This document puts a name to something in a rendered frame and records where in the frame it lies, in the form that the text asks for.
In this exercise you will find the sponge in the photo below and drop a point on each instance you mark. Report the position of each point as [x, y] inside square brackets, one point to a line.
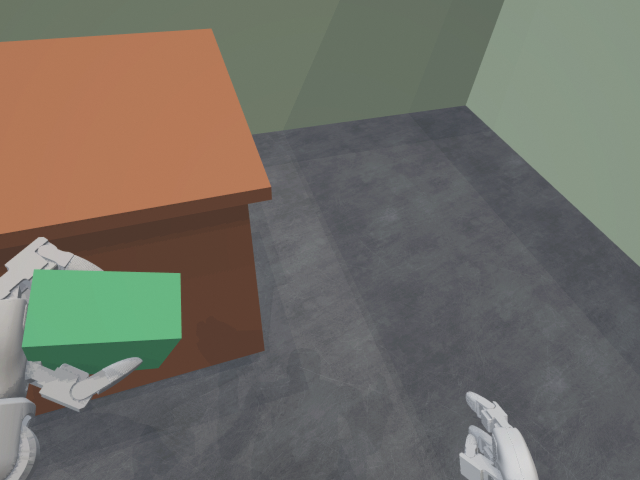
[92, 319]

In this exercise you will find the robot left forearm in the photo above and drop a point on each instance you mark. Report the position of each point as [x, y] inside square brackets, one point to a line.
[19, 446]

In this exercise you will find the right robot hand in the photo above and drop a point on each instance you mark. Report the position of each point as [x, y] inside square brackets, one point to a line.
[506, 455]

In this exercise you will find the table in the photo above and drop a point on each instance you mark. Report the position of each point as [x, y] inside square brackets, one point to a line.
[132, 152]

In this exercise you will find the left robot hand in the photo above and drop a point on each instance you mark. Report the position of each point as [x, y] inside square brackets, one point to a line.
[67, 385]

